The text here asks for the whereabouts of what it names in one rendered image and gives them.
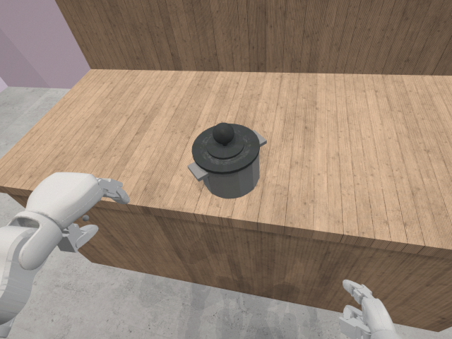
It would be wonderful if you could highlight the lid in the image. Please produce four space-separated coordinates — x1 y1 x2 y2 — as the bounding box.
191 124 260 174

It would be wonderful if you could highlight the table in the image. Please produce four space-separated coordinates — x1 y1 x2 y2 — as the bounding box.
0 0 452 332

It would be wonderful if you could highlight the robot left forearm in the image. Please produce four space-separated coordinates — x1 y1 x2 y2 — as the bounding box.
0 211 63 338

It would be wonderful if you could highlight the right robot hand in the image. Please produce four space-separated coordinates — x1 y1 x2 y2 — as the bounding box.
339 280 396 339

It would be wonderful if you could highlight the pot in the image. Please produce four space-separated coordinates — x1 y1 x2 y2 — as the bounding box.
187 130 267 198

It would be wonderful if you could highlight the left robot hand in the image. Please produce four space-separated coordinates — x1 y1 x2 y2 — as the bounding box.
25 172 130 253

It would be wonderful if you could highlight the knob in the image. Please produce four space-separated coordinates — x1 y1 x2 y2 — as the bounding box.
213 122 234 144

